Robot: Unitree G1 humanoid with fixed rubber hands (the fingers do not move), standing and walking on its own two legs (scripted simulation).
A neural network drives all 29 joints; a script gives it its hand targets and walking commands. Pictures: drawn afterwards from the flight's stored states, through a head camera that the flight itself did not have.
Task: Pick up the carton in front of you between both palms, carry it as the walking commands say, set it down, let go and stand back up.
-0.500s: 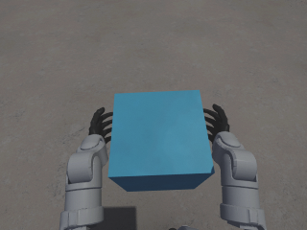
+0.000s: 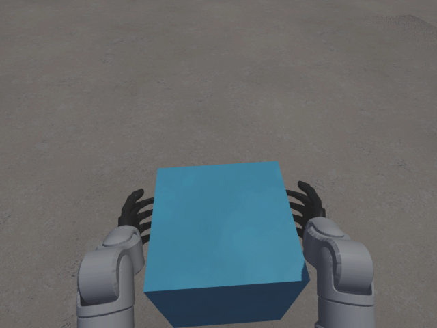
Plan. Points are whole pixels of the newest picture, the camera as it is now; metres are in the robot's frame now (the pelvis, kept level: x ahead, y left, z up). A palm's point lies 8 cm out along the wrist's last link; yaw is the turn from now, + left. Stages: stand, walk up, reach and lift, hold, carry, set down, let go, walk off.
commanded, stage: carry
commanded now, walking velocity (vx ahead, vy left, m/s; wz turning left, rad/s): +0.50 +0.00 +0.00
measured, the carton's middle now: (222, 249) +0.26 +0.00 +0.01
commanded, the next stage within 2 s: none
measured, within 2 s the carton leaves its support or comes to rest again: neither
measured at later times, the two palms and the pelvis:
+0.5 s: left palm (163, 121) +0.52 +0.14 +0.09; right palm (291, 117) +0.56 -0.16 +0.09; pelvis +0.31 -0.03 +0.01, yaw +4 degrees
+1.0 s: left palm (161, 55) +0.85 +0.19 +0.09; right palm (258, 55) +0.84 -0.11 +0.11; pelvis +0.62 +0.05 +0.02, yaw +0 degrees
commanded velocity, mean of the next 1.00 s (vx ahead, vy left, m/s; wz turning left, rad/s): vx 0.40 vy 0.00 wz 0.00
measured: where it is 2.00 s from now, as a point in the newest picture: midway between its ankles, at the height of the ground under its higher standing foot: (207, 230)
